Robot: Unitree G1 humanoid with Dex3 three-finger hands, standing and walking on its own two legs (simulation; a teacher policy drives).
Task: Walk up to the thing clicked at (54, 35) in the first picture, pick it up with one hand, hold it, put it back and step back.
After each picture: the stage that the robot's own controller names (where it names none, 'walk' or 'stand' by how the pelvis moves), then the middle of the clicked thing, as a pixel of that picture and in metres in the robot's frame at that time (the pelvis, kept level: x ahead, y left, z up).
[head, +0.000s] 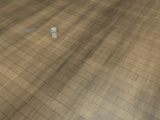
stand; (54, 32) +1.55 +0.39 -0.72
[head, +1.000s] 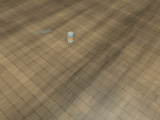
walk; (70, 37) +1.45 +0.18 -0.70
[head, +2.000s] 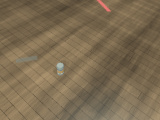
walk; (60, 69) +0.94 +0.18 -0.71
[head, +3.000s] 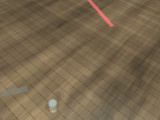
walk; (53, 106) +0.57 +0.20 -0.71
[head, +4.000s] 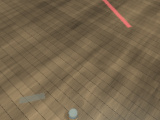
stand; (73, 115) +0.48 +0.06 -0.69
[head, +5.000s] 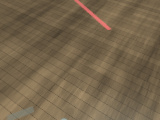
walk; out of the picture +0.44 +0.15 -0.71
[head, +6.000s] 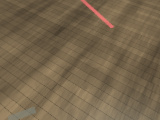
stand; out of the picture +0.40 +0.11 -0.71
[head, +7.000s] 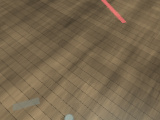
stand; out of the picture +0.40 +0.10 -0.70
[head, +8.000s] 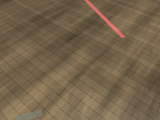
stand; out of the picture +0.41 +0.09 -0.73
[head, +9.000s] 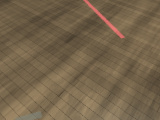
stand; out of the picture +0.40 +0.09 -0.73
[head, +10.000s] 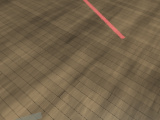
stand; out of the picture +0.39 +0.09 -0.73
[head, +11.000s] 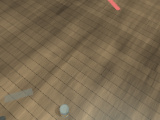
go down; (64, 111) +0.42 +0.10 -0.66
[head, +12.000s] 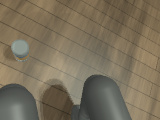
go down; (21, 51) +0.48 +0.17 -0.30
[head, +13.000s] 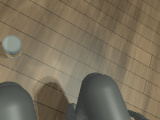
close in; (12, 48) +0.47 +0.19 -0.29
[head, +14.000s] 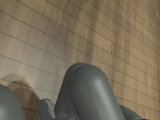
close; out of the picture +0.46 +0.23 -0.25
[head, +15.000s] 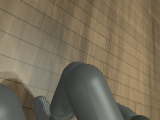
lift; out of the picture +0.45 +0.23 -0.25
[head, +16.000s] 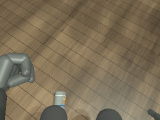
hold; (59, 102) +0.37 +0.13 -0.51
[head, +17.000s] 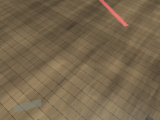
stand; out of the picture +0.32 +0.11 -0.69
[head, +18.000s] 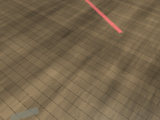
stand; out of the picture +0.32 +0.12 -0.68
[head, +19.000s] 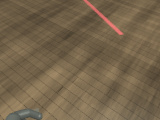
crouch; out of the picture +0.33 +0.13 -0.69
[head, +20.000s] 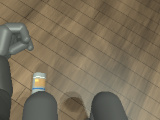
crouch; (38, 84) +0.39 +0.18 -0.42
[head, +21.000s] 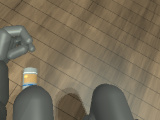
lower; (30, 80) +0.39 +0.21 -0.35
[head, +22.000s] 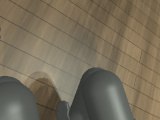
lower; out of the picture +0.37 +0.26 -0.27
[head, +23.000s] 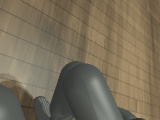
lower; out of the picture +0.35 +0.28 -0.27
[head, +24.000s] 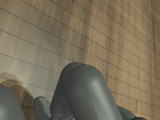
lower; out of the picture +0.35 +0.28 -0.27
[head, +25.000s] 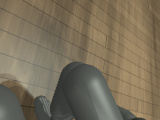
lower; out of the picture +0.35 +0.29 -0.27
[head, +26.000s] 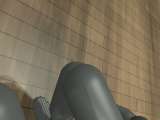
open; out of the picture +0.35 +0.29 -0.26
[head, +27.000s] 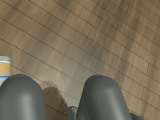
stand; (1, 72) +0.37 +0.26 -0.30
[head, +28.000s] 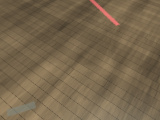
stand; out of the picture +0.33 +0.15 -0.67
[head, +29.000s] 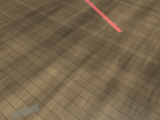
stand; out of the picture +0.35 +0.16 -0.69
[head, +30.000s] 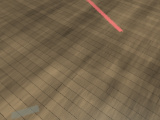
stand; out of the picture +0.33 +0.15 -0.69
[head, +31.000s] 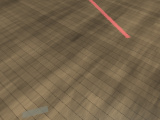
stand; out of the picture +0.36 +0.13 -0.75
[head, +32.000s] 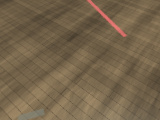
stand; out of the picture +0.32 +0.14 -0.75
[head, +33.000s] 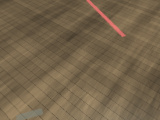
walk; out of the picture +0.32 +0.15 -0.75
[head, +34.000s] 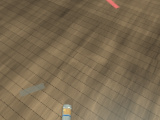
walk; (66, 113) +0.44 +0.15 -0.72
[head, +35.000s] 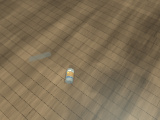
walk; (69, 76) +0.72 +0.15 -0.72
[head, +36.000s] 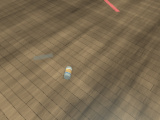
stand; (68, 72) +0.97 +0.15 -0.73
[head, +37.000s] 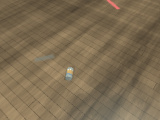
stand; (69, 73) +0.95 +0.15 -0.75
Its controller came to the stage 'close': yes
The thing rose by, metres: 0.01
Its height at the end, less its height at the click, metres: -0.02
